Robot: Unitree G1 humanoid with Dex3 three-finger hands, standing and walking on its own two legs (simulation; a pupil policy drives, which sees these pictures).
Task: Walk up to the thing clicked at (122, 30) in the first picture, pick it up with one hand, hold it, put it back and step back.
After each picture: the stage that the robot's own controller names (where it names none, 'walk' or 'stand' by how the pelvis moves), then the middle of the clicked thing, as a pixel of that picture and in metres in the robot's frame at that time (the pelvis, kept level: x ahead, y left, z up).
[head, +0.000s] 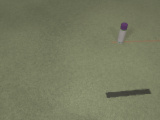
stand; (122, 33) +1.36 -0.44 -0.65
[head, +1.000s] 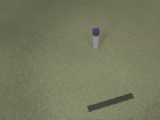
walk; (95, 39) +1.28 -0.05 -0.62
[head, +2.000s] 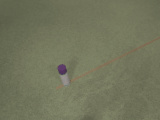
walk; (64, 75) +0.78 +0.23 -0.64
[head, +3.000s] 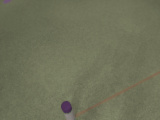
walk; (68, 112) +0.47 +0.19 -0.65
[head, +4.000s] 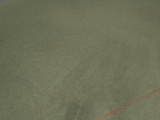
stand; out of the picture +0.35 +0.15 -0.64
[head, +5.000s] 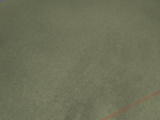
stand; out of the picture +0.32 +0.16 -0.66
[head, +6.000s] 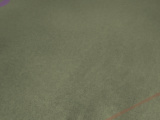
stand; out of the picture +0.33 +0.16 -0.66
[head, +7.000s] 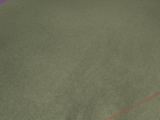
stand; out of the picture +0.31 +0.16 -0.66
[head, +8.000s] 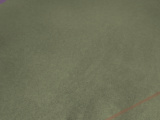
stand; out of the picture +0.31 +0.16 -0.66
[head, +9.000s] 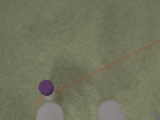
go down; (48, 91) +0.36 +0.16 -0.44
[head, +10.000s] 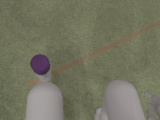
go down; (43, 70) +0.40 +0.17 -0.28
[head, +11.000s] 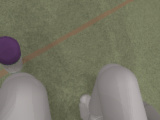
close in; (10, 58) +0.39 +0.20 -0.19
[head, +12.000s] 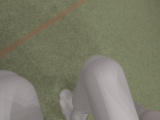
close; out of the picture +0.39 +0.22 -0.16
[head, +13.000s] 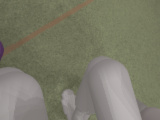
lift; out of the picture +0.37 +0.22 -0.16
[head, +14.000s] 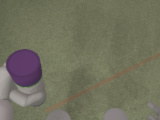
lift; (31, 84) +0.31 +0.17 +0.03
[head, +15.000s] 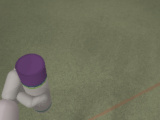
hold; (37, 88) +0.30 +0.16 +0.05
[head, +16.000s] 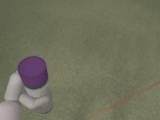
hold; (39, 90) +0.30 +0.16 +0.03
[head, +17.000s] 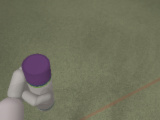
crouch; (41, 87) +0.31 +0.15 +0.03
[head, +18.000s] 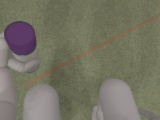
crouch; (26, 53) +0.41 +0.17 -0.07
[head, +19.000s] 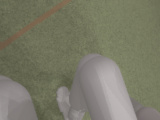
lower; out of the picture +0.44 +0.25 -0.16
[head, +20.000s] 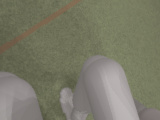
lower; out of the picture +0.41 +0.25 -0.16
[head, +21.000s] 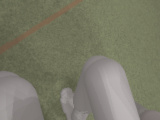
lower; out of the picture +0.41 +0.25 -0.16
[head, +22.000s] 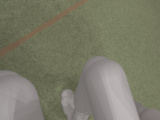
lower; out of the picture +0.39 +0.24 -0.16
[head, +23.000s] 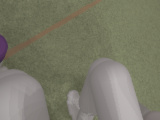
draw back; out of the picture +0.37 +0.22 -0.16
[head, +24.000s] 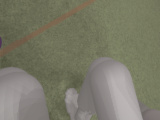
rise; out of the picture +0.38 +0.23 -0.16
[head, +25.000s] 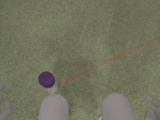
walk; (50, 83) +0.38 +0.18 -0.40
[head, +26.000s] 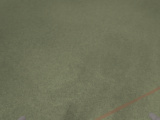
stand; out of the picture +0.32 +0.16 -0.59
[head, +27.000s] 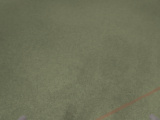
stand; out of the picture +0.33 +0.16 -0.60
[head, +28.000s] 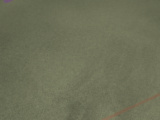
stand; out of the picture +0.34 +0.15 -0.64
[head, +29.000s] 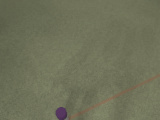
walk; (63, 117) +0.36 +0.16 -0.64
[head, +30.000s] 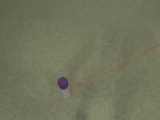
walk; (64, 88) +0.54 +0.17 -0.62
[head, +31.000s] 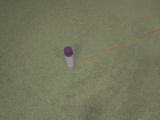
walk; (69, 58) +0.86 +0.17 -0.63
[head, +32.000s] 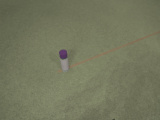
stand; (64, 61) +0.95 +0.18 -0.64
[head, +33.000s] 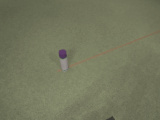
stand; (63, 60) +0.98 +0.19 -0.66
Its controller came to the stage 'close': yes
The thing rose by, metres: 0.67
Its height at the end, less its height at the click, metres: +0.00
